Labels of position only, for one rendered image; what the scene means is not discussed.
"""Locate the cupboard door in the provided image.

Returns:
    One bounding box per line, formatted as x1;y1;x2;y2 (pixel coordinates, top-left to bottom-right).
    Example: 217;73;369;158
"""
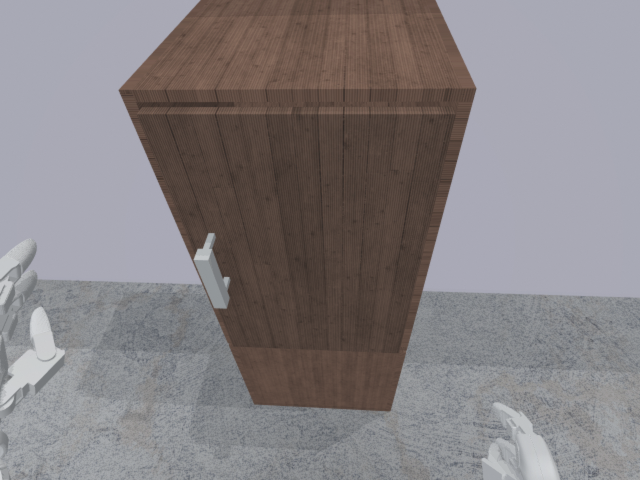
137;107;456;353

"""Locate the robot right hand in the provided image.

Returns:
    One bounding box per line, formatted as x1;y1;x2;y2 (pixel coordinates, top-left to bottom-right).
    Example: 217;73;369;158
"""
482;402;560;480

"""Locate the robot left hand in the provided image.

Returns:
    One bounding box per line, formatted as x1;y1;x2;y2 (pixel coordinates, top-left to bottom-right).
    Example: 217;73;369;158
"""
0;238;65;423

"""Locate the handle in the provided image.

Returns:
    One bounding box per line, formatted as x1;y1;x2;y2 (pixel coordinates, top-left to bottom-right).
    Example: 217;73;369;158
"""
194;233;230;309

